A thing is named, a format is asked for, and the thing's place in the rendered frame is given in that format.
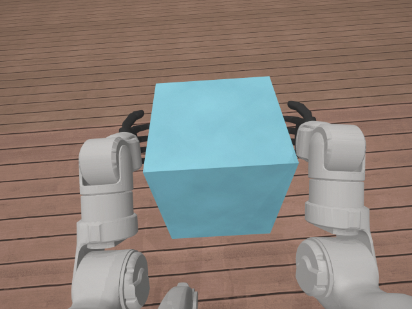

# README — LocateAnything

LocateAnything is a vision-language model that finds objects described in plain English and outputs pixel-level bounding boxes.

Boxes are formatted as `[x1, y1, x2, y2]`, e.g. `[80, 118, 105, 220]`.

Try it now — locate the robot left thigh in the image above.
[158, 286, 198, 309]

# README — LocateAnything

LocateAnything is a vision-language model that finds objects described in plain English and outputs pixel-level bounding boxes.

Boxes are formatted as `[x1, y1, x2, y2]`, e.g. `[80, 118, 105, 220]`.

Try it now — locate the left robot upper arm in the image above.
[68, 249, 150, 309]

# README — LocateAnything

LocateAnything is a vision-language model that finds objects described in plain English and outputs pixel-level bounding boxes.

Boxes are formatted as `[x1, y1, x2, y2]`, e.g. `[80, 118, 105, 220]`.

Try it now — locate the right robot upper arm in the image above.
[295, 237, 412, 309]

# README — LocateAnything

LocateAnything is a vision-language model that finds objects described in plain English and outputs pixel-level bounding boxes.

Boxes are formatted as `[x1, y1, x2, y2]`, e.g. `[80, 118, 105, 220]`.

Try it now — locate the robot right forearm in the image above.
[295, 121, 379, 275]

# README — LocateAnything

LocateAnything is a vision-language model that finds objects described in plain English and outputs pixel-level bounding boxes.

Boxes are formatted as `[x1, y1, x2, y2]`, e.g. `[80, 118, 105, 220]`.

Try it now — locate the robot left forearm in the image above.
[71, 132, 142, 302]

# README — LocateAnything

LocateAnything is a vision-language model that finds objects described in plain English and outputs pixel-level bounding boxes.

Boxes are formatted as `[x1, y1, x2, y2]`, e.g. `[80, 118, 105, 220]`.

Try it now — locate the carton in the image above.
[143, 76, 299, 239]

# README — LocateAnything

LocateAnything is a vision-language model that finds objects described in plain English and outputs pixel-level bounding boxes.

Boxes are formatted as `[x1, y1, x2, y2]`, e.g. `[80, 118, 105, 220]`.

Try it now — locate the robot left hand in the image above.
[119, 110, 150, 164]

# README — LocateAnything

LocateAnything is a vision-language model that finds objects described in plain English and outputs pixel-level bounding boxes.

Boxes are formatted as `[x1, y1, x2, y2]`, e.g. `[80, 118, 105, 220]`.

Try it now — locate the robot right hand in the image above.
[283, 101, 316, 157]

